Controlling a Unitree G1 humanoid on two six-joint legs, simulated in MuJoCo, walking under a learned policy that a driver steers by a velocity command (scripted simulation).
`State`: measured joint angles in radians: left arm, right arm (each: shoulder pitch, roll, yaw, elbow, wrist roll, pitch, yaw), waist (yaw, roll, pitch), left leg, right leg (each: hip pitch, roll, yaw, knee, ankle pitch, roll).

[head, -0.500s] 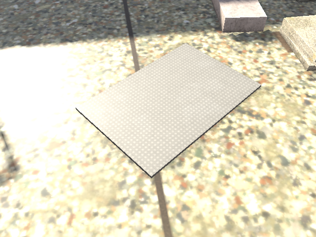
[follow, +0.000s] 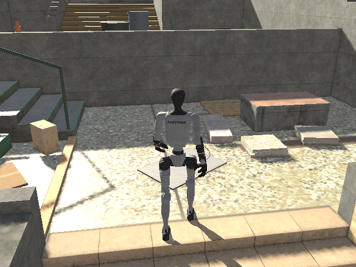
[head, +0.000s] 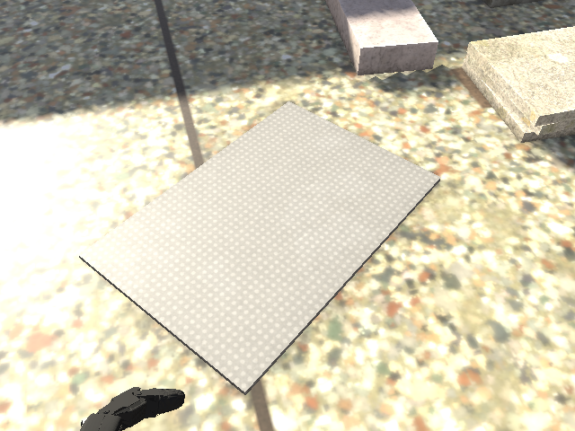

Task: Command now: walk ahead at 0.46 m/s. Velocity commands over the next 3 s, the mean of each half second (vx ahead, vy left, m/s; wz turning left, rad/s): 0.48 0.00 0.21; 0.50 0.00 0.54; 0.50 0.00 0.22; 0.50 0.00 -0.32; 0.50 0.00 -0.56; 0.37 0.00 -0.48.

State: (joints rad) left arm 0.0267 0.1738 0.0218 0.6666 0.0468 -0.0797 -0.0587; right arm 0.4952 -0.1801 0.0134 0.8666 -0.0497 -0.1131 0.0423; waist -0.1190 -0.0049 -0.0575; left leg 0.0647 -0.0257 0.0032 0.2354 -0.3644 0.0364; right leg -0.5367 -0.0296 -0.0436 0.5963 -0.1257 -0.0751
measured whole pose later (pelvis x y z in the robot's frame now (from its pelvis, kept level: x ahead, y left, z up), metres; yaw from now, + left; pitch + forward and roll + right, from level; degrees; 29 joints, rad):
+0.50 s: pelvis +0.29 -0.01 -0.01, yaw +8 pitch +4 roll -2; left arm 0.41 0.23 0.06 0.91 -0.01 -0.09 0.02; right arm 0.00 -0.22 -0.02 0.72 0.03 -0.06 0.05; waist 0.07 0.04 0.00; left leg -0.67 0.03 0.03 0.61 0.03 0.10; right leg 0.11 0.04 -0.19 0.22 -0.40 -0.01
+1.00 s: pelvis +0.59 +0.05 +0.00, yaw +26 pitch +4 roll +0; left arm 0.02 0.24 0.03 0.64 0.00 -0.12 0.00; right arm 0.36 -0.27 -0.08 0.73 0.03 -0.03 -0.01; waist -0.09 -0.02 0.00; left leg -0.13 -0.12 -0.22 0.48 -0.39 0.07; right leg -0.54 0.01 0.06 0.52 -0.05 0.02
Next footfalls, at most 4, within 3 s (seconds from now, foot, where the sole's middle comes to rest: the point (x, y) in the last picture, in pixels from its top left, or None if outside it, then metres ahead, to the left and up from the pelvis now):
0.04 right None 0.16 -0.12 -0.77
0.54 left None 0.49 0.11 -0.77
1.00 right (260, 320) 0.80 0.00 -0.75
1.48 left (131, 329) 0.82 0.34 -0.77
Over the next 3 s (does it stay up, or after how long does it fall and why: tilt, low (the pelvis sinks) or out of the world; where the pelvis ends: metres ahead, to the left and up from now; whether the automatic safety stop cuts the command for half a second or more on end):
stays up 1.49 0.41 -0.01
